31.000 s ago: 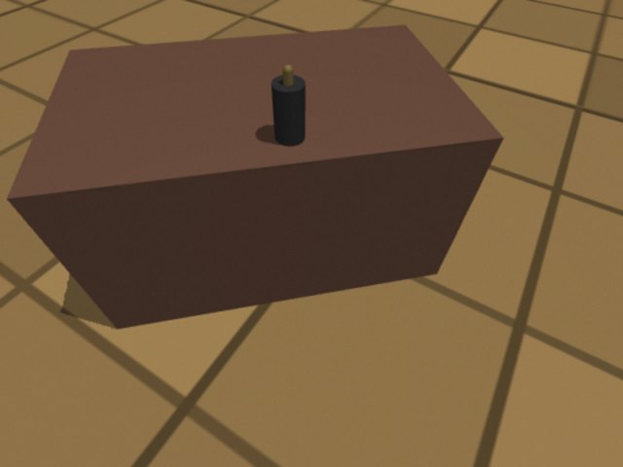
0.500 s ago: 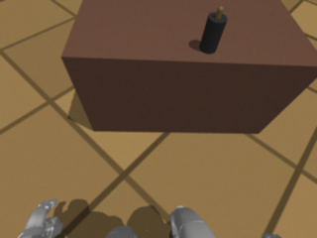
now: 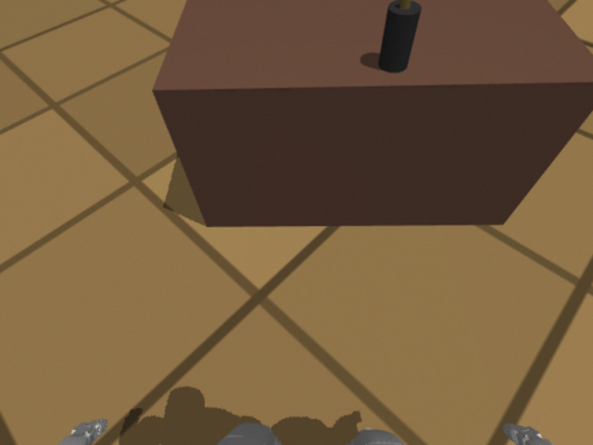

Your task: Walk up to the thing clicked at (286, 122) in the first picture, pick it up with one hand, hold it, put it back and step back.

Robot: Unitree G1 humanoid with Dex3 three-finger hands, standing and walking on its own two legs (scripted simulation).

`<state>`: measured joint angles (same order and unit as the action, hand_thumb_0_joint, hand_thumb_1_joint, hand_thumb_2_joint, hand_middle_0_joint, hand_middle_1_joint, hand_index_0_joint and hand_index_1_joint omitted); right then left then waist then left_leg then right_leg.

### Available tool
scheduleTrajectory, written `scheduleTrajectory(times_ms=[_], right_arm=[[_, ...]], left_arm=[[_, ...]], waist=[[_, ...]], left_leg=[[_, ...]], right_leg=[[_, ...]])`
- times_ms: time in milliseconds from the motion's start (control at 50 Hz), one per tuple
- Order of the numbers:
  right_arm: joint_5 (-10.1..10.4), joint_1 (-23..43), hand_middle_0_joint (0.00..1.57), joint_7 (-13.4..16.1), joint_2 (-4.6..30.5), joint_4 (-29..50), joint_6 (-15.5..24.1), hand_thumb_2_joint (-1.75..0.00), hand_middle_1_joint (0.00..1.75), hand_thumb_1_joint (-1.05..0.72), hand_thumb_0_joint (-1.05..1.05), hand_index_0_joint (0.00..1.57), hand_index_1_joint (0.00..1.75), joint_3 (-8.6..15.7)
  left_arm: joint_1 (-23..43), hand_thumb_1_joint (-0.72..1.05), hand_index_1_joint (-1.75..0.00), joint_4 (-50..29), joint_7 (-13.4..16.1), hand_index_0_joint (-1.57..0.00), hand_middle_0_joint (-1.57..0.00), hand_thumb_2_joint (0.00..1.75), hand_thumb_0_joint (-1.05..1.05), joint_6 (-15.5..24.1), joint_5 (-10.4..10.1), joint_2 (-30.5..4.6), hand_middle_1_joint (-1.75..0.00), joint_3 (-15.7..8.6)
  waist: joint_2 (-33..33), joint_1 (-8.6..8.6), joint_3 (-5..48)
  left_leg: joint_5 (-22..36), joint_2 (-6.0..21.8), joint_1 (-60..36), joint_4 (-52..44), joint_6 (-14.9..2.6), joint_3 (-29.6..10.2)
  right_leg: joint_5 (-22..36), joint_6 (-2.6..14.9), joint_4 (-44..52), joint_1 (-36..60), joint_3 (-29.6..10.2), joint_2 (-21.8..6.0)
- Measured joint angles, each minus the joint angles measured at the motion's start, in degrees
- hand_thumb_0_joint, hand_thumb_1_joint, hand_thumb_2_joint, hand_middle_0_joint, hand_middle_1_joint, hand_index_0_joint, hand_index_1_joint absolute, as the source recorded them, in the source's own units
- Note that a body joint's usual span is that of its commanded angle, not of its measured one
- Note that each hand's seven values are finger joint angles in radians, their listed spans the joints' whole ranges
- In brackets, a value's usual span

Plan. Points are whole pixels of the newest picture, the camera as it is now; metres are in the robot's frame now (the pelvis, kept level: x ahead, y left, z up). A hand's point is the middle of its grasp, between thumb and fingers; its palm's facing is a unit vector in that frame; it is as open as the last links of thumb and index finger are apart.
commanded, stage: step back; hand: right
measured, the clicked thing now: (400, 29) +1.03 -0.22 -0.01
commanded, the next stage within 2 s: stand in 0.96 s
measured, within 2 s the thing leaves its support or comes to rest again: neither
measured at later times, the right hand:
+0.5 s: hand out of the picture +0.06 -0.26 -0.14, palm faces -0.04 +0.92 -0.38, open 7.4 cm
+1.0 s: hand out of the picture +0.12 -0.25 -0.14, palm faces +0.01 +0.93 -0.36, open 7.4 cm
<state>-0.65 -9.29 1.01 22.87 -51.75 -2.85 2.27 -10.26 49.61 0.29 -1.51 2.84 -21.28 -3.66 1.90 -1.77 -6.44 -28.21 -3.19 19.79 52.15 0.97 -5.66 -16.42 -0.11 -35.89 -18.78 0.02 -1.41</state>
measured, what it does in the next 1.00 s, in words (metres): steps on the spot: left foot, then right foot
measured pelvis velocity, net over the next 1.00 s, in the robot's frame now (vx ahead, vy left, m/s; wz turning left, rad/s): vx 0.01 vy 0.00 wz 0.00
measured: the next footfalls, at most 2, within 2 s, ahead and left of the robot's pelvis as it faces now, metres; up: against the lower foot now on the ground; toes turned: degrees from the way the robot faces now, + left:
left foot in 0.04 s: +0.02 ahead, +0.11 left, +0.00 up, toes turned -1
right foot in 0.32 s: +0.01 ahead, -0.13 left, +0.00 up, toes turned -1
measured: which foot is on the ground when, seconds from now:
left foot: up 0.00-0.02, down 0.04-1.00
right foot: down 0.00-0.08, up 0.10-0.30, down 0.32-1.00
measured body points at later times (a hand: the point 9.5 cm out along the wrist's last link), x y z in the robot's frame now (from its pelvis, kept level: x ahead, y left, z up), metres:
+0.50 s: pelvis -0.03 +0.00 +0.01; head -0.02 +0.00 +0.46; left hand +0.02 +0.31 -0.12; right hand +0.06 -0.31 -0.11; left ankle -0.03 +0.11 -0.72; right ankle -0.03 -0.13 -0.73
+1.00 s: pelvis +0.01 +0.00 +0.01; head +0.03 +0.00 +0.46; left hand +0.12 +0.31 -0.12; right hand +0.11 -0.30 -0.12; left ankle -0.02 +0.11 -0.73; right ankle -0.03 -0.13 -0.73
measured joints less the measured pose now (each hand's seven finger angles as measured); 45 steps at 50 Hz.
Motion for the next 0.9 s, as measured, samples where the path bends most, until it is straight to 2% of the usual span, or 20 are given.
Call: scheduleTrajectory(times_ms=[40,60,80,100,140,160,220,300,320,360,380,420,460,500,540,560,620,660,720,900], right_arm=[[-0.52,-1.29,0.2,-0.09,-0.2,-1.17,0.71,-0.9,0.3,-0.91,0.01,0.2,0.3,0.2],[-0.82,-1.28,0.2,0.01,-1.09,-2.25,1.14,-0.9,0.3,-0.91,0.01,0.2,0.3,0.41],[-1.22,-1.09,0.2,0.01,-2.4,-3.24,1.38,-0.9,0.3,-0.91,0.01,0.2,0.3,0.39],[-1.61,-1.36,0.2,-0.14,-3.35,-3.74,1.6,-0.9,0.3,-0.91,0.01,0.2,0.3,0.18],[-1.81,-2.59,0.2,-0.65,-3.99,-4.08,2.13,-0.9,0.3,-0.91,0.01,0.2,0.3,-0.35],[-1.9,-3.04,0.2,-0.79,-4.2,-4.25,2.37,-0.9,0.3,-0.91,0.01,0.2,0.3,-0.48],[-2.06,-3.14,0.21,-0.84,-4.56,-4.47,3.06,-0.9,0.3,-0.9,0.01,0.21,0.3,-0.74],[-2.1,-1.58,0.21,-1.29,-4.11,-3.71,3.52,-0.9,0.3,-0.9,0.01,0.21,0.3,-0.3],[-2.01,-1.18,0.21,-1.39,-3.8,-3.44,3.41,-0.9,0.3,-0.9,0.01,0.21,0.3,-0.17],[-1.55,-0.38,0.21,-1.34,-2.69,-3.29,2.89,-0.9,0.3,-0.9,0.01,0.21,0.3,0.2],[-1.25,-0.39,0.21,-1.25,-2.22,-3.31,2.61,-0.9,0.3,-0.9,0.01,0.21,0.3,0.34],[-1.0,-0.6,0.2,-1.05,-1.9,-3.75,2.25,-0.9,0.3,-0.9,0.01,0.2,0.3,0.5],[-0.87,-0.82,0.2,-1.25,-1.71,-4.16,2.51,-0.9,0.3,-0.91,0.01,0.2,0.3,0.53],[-0.81,-1.2,0.2,-1.5,-1.25,-4.57,3.1,-0.9,0.3,-0.91,0.01,0.2,0.3,0.66],[-0.95,-1.14,0.2,-1.47,-1.33,-5.47,3.51,-0.9,0.3,-0.91,0.01,0.2,0.3,0.9],[-1.11,-1.0,0.2,-1.39,-1.79,-5.95,3.62,-0.9,0.3,-0.91,0.01,0.2,0.3,0.93],[-1.31,-1.25,0.2,-1.48,-3.05,-6.65,3.96,-0.9,0.3,-0.91,0.01,0.2,0.3,0.43],[-1.33,-1.06,0.2,-1.65,-3.76,-7.22,3.89,-0.9,0.3,-0.91,0.01,0.2,0.3,0.03],[-0.93,-0.29,0.2,-1.44,-4.34,-7.63,3.88,-0.9,0.3,-0.91,0.01,0.2,0.3,-0.32],[-0.53,3.05,0.2,-0.76,-3.74,-7.59,4.04,-0.9,0.3,-0.91,0.01,0.2,0.3,0.27]], left_arm=[[1.09,0.9,-0.3,-0.73,-0.22,-0.21,-0.21,0.9,0.01,0.06,-0.07,-0.56,-0.3,-0.2],[1.87,0.9,-0.3,-0.74,-0.31,-0.21,-0.21,0.9,0.01,-0.03,-0.28,-1.27,-0.3,-0.35],[2.13,0.9,-0.3,-0.56,-0.3,-0.2,-0.21,0.9,0.01,-0.23,-0.56,-2.06,-0.3,-0.55],[1.69,0.9,-0.3,-0.17,-0.23,-0.2,-0.21,0.9,0.0,-0.42,-0.92,-2.33,-0.3,-0.64],[0.52,0.9,-0.3,1.78,-0.37,-0.2,-0.21,0.9,0.0,-0.9,-1.19,-1.89,-0.3,-0.26],[0.19,0.9,-0.3,2.75,-0.75,-0.2,-0.21,0.9,0.0,-1.11,-1.34,-1.82,-0.3,-0.09],[-1.14,0.9,-0.3,4.19,-1.67,-0.2,-0.21,0.9,0.01,-0.8,-1.87,-1.91,-0.3,0.07],[-2.11,0.9,-0.3,6.28,-2.1,-0.2,-0.21,0.9,0.01,-0.09,-1.71,-1.73,-0.3,0.04],[-2.15,0.9,-0.3,6.85,-2.0,-0.2,-0.21,0.9,0.01,0.24,-1.61,-1.55,-0.3,0.04],[-1.61,0.9,-0.3,8.13,-1.62,-0.2,-0.21,0.9,0.01,1.11,-1.23,-0.31,-0.3,0.14],[-1.62,0.9,-0.3,8.34,-1.47,-0.2,-0.21,0.9,0.01,1.66,-0.98,0.29,-0.3,0.23],[-1.98,0.9,-0.3,8.24,-1.47,-0.2,-0.21,0.9,0.01,2.51,-0.63,0.74,-0.3,0.45],[-1.97,0.9,-0.3,8.2,-1.49,-0.2,-0.21,0.9,0.01,2.61,-0.61,0.77,-0.3,0.53],[-1.54,0.9,-0.3,8.31,-1.39,-0.2,-0.21,0.9,0.01,2.57,-0.74,0.88,-0.3,0.73],[-0.84,0.9,-0.3,8.53,-1.4,-0.2,-0.21,0.9,0.01,2.4,-0.94,0.7,-0.3,0.98],[-0.64,0.9,-0.3,8.67,-1.42,-0.2,-0.21,0.9,0.01,2.25,-1.08,0.41,-0.3,1.1],[-0.05,0.9,-0.3,9.3,-1.51,-0.2,-0.21,0.9,0.01,1.71,-1.78,-0.25,-0.3,1.36],[0.67,0.9,-0.3,9.7,-1.41,-0.2,-0.21,0.9,0.01,1.94,-1.84,-0.7,-0.3,1.39],[1.9,0.9,-0.3,10.0,-1.06,-0.2,-0.21,0.9,0.01,2.91,-2.09,-0.76,-0.3,1.38],[5.4,0.9,-0.3,9.42,-0.37,-0.2,-0.21,0.9,0.0,2.7,-2.22,-0.43,-0.3,1.83]], waist=[[-0.17,0.47,0.04],[-1.98,0.28,-0.8],[-4.69,-0.58,-1.66],[-6.12,-1.2,-1.46],[-5.44,-0.05,0.73],[-5.0,0.57,1.5],[-5.11,0.41,2.79],[-5.01,0.58,3.2],[-4.7,0.55,3.18],[-2.03,0.91,2.27],[-0.78,1.03,2.31],[-0.44,0.33,3.13],[-1.03,-0.11,3.35],[-0.83,0.21,3.47],[-1.22,0.22,3.13],[-2.1,0.08,3.02],[-3.31,0.29,4.0],[-3.59,0.37,4.02],[-3.22,0.7,3.7],[-2.82,1.17,2.65]], left_leg=[[1.0,1.53,-5.12,-11.73,-0.17,2.06],[5.39,0.55,-6.93,-15.57,-1.01,2.96],[7.24,-0.99,-8.39,-17.22,-1.75,4.48],[7.92,-1.49,-9.14,-18.04,-2.21,5.54],[8.26,-0.31,-8.92,-18.27,-2.9,4.71],[8.64,0.35,-9.06,-18.77,-3.05,4.03],[10.16,1.54,-9.85,-21.11,-2.47,4.42],[10.38,2.3,-9.1,-21.04,-1.97,5.47],[9.99,2.6,-8.61,-20.26,-1.79,5.7],[8.85,4.37,-7.93,-17.9,-1.29,4.69],[7.98,4.84,-7.28,-16.55,-1.39,3.59],[2.66,3.65,-5.17,-12.29,-1.27,2.5],[0.55,2.82,-4.36,-11.27,-1.34,3.38],[2.85,2.92,-4.79,-14.89,-1.54,3.7],[11.08,2.56,-6.04,-18.53,-1.66,4.15],[12.0,1.97,-6.76,-19.4,-1.87,4.76],[10.83,1.64,-7.47,-20.51,-2.38,5.46],[10.31,2.12,-8.12,-20.85,-2.29,5.53],[9.84,3.01,-8.67,-20.91,-1.81,5.24],[8.13,2.43,-8.64,-19.31,-1.95,5.41]], right_leg=[[-0.52,-0.42,-2.13,-1.29,1.59,-0.7],[-1.02,-0.78,-3.83,-1.72,1.17,-1.99],[-1.35,-0.28,-5.24,-1.93,-0.54,-3.31],[-3.99,0.11,-6.73,-2.35,-2.08,-3.16],[-9.9,0.26,-10.2,-3.0,-2.17,-0.87],[-10.69,0.4,-11.7,-2.84,-2.11,0.01],[-8.24,0.66,-11.32,-1.4,-2.47,0.41],[-7.97,0.55,-1.72,3.55,-1.42,-0.22],[-6.58,0.64,1.63,5.12,-0.97,-0.02],[0.92,0.08,5.77,7.17,0.24,1.66],[1.58,-0.1,6.45,7.6,0.97,2.36],[0.89,0.18,5.99,7.07,1.08,2.24],[0.08,0.55,5.33,6.86,0.9,1.26],[-0.42,-0.06,4.99,6.91,1.58,0.59],[-1.26,-0.91,3.9,6.91,1.57,-0.16],[-1.69,-1.2,3.31,6.88,0.98,-0.81],[-4.08,0.04,2.81,6.67,-0.09,-0.81],[-1.87,0.42,4.7,7.78,-0.07,-0.36],[-1.21,-0.97,6.94,9.32,0.28,0.4],[-3.92,-0.99,3.66,8.56,0.12,-0.19]])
